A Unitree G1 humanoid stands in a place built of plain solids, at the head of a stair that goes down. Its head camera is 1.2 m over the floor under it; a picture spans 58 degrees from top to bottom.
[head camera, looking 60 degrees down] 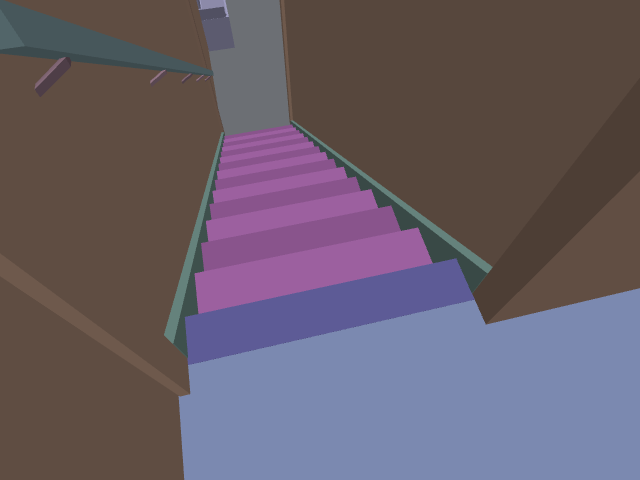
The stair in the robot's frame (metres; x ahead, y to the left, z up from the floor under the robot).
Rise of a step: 0.19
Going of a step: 0.24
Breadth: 0.84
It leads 13 degrees to the left of straight ahead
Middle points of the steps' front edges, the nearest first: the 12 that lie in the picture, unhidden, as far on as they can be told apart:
0.53 -0.02 0.00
0.76 0.04 -0.19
1.00 0.09 -0.39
1.23 0.15 -0.58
1.47 0.20 -0.77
1.70 0.26 -0.97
1.93 0.31 -1.16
2.17 0.37 -1.36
2.40 0.42 -1.55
2.63 0.48 -1.74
2.87 0.53 -1.93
3.10 0.59 -2.13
